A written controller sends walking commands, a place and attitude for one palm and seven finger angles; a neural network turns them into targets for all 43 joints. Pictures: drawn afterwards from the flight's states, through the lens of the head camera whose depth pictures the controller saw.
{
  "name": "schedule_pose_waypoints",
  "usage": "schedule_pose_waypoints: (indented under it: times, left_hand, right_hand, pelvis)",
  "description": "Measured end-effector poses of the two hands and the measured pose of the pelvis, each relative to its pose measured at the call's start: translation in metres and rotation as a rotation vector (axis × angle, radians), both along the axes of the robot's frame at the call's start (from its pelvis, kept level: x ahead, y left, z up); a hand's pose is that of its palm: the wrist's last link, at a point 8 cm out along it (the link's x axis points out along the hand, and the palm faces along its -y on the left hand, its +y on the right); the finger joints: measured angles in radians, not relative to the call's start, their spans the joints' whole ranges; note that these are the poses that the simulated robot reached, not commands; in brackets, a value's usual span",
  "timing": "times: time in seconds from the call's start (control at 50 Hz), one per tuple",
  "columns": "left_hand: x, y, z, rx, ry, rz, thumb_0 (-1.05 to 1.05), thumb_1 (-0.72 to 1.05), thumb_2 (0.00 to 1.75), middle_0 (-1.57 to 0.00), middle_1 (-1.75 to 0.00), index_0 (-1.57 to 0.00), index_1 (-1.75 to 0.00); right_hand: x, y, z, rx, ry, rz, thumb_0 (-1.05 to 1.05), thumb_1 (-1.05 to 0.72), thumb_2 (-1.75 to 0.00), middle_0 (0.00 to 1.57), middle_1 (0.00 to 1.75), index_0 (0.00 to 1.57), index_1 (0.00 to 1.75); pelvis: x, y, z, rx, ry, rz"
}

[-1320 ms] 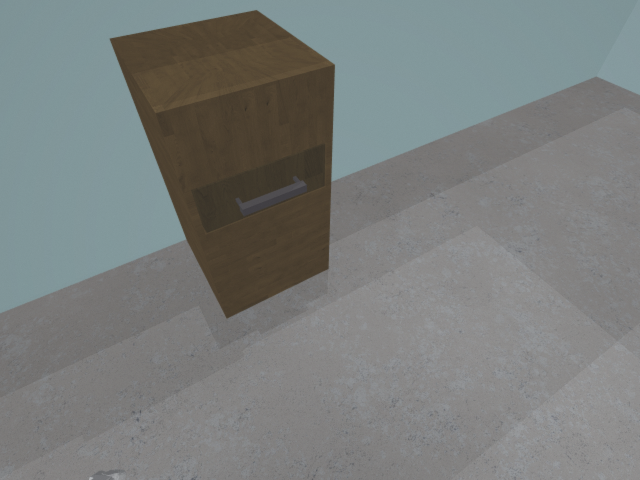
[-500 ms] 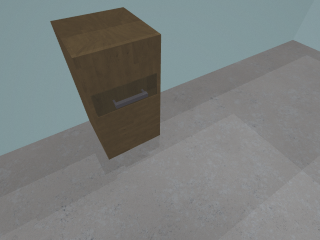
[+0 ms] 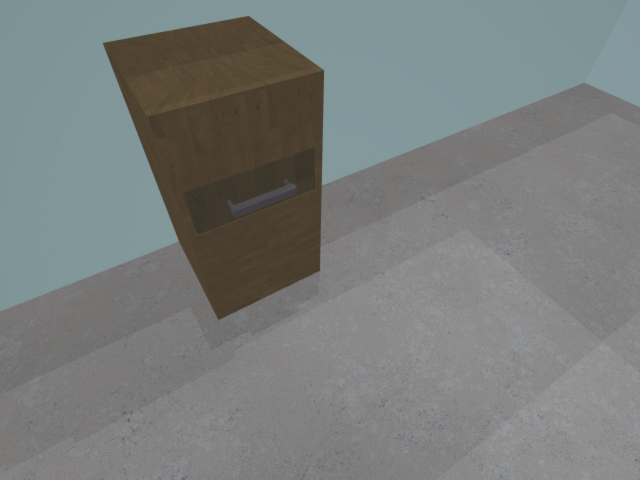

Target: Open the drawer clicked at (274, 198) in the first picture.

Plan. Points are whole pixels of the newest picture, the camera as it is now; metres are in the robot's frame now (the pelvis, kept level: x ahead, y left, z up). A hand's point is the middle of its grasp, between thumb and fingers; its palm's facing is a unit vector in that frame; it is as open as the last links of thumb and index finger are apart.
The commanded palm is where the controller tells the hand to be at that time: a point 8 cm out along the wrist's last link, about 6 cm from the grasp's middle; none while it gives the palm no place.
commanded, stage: look at it before walking up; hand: left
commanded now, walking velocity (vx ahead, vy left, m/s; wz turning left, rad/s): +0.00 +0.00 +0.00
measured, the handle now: (261, 196) +0.87 +0.22 -0.25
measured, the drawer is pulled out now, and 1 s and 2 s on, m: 0.00 0.00 0.00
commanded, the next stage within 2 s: walk to a spot facing it in 0.12 s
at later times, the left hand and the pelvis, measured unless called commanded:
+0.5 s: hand out of the picture +0.05 +0.21 -0.18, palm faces -0.09 -0.95 -0.28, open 7.4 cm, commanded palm none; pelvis -0.01 +0.00 -0.01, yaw -7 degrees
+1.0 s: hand out of the picture +0.08 +0.16 -0.16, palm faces -0.28 -0.93 -0.26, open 7.4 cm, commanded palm none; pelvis -0.02 -0.02 +0.00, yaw -22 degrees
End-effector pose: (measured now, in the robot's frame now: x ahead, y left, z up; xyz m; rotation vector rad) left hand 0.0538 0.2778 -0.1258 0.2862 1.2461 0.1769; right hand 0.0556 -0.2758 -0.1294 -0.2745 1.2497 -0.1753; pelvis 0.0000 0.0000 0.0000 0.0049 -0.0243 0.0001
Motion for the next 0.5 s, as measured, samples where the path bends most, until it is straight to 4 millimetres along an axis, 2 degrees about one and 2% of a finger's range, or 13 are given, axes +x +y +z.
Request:
schedule_pose_waypoints:
  times: [0.34, 0.5]
  left_hand:
    - [-0.004, 0.002, -0.001, 0.006, 0.018, 0.004, 0.0, 0.91, 0.9, -0.2, -0.3, -0.2, -0.3]
    - [-0.005, -0.02, -0.016, -0.022, 0.071, -0.052, 0.0, 0.91, 0.9, -0.2, -0.3, -0.2, -0.29]
  right_hand:
    - [0.002, 0.003, -0.001, -0.002, -0.018, -0.017, 0.01, -0.9, -0.9, 0.21, 0.3, 0.21, 0.29]
    - [-0.023, 0.012, -0.018, 0.047, -0.044, -0.123, 0.01, -0.9, -0.9, 0.21, 0.3, 0.21, 0.29]
  pelvis:
    - [-0.001, 0.002, -0.001, 0.001, 0.003, -0.027]
    - [-0.011, -0.005, -0.014, 0.031, 0.004, -0.123]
